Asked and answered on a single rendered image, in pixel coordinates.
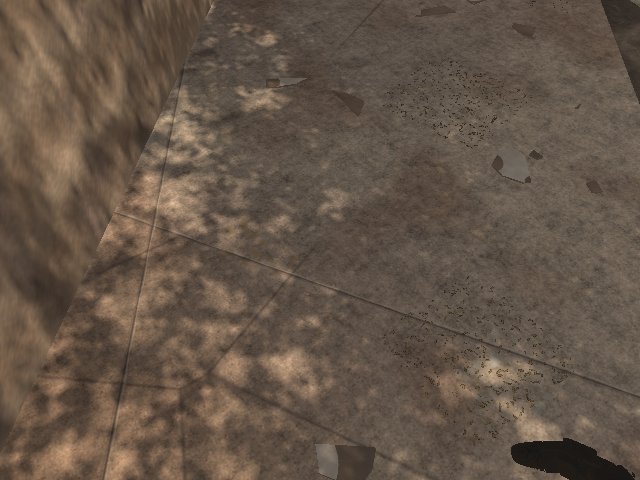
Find robot right hand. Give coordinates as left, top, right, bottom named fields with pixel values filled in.
left=511, top=438, right=635, bottom=480

